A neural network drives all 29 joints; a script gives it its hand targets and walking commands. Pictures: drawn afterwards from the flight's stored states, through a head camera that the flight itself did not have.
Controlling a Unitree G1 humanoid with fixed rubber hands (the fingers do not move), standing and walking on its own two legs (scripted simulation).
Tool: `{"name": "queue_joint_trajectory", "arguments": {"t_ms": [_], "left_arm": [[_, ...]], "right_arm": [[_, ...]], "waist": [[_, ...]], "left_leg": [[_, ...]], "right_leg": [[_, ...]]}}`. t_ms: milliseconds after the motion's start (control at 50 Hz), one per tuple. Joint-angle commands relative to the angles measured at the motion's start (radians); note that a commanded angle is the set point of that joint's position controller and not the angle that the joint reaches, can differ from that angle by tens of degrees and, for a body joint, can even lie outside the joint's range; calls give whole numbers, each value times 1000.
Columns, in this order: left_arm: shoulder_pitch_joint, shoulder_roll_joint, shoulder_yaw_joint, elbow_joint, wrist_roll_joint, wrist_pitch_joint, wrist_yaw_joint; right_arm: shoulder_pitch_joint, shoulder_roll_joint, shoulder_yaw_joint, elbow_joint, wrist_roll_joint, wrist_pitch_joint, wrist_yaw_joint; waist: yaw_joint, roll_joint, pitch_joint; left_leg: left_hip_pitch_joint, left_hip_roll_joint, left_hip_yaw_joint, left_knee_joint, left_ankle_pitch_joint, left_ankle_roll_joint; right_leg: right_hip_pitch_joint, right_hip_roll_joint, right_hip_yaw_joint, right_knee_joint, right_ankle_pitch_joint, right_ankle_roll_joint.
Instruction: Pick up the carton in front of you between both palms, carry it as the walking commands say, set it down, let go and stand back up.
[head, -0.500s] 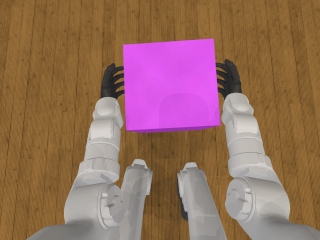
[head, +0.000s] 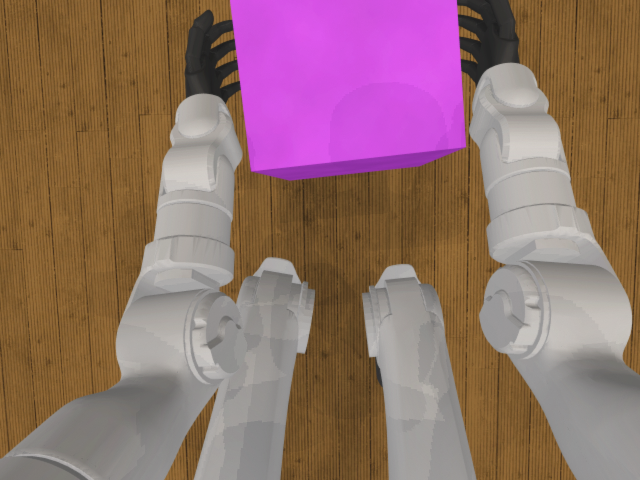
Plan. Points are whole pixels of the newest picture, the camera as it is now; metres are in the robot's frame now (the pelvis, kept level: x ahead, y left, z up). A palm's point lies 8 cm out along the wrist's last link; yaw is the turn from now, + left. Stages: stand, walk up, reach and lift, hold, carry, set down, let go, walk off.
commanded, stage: set down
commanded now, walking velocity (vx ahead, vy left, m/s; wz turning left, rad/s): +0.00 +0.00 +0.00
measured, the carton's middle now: (347, 88) +0.53 -0.01 -0.21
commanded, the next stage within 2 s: none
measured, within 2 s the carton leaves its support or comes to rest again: rests again in 0.62 s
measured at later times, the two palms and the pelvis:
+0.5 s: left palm (229, 104) +0.51 +0.15 -0.22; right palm (458, 76) +0.55 -0.15 -0.22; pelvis +0.01 +0.00 -0.07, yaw +1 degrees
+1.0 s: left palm (230, 108) +0.51 +0.15 -0.23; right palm (461, 85) +0.54 -0.16 -0.24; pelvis +0.00 -0.01 -0.08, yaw +1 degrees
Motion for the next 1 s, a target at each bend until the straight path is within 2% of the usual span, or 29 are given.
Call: {"name": "queue_joint_trajectory", "arguments": {"t_ms": [0, 220, 280, 340, 460, 580, 740, 980], "left_arm": [[-735, -808, -479, -41, -108, -47, -202], [-874, -728, -541, -60, -227, -71, -218], [-909, -746, -594, -95, -271, -79, -215], [-896, -758, -621, -100, -293, -84, -217], [-835, -746, -559, -13, -255, -92, -227], [-839, -713, -496, 40, -219, -98, -231], [-811, -664, -419, 130, -187, -102, -235], [-724, -566, -282, 235, -98, -80, -271]], "right_arm": [[-550, 908, 384, -16, 103, -17, 200], [-694, 848, 496, -47, 210, -40, 182], [-743, 868, 544, -104, 263, -50, 180], [-698, 875, 544, -83, 270, -54, 176], [-636, 865, 475, 19, 227, -65, 192], [-664, 824, 424, 57, 202, -75, 214], [-706, 741, 391, 101, 189, -88, 223], [-633, 633, 289, 200, 104, -64, 243]], "waist": [[13, -43, -1128], [39, -85, -1182], [33, -54, -1223], [23, -45, -1186], [18, -36, -985], [26, -31, -856], [33, -49, -710], [34, -46, -502]], "left_leg": [[604, -32, 124, -61, 280, 14], [538, -11, 147, 102, 352, 12], [581, -13, 152, 134, 407, 15], [543, -16, 149, 155, 446, 12], [474, -17, 128, 168, 386, 18], [435, -16, 114, 170, 322, 29], [376, -11, 102, 181, 255, 43], [237, 2, 96, 178, 148, 52]], "right_leg": [[537, 9, -69, -147, 294, -2], [611, -11, -60, 6, 399, -1], [602, -7, -58, 31, 451, -3], [623, -6, -47, 55, 509, -9], [466, -8, -47, 74, 415, -18], [339, -11, -49, 82, 319, -28], [276, -19, -38, 91, 243, -40], [221, -27, -8, 81, 170, -62]]}}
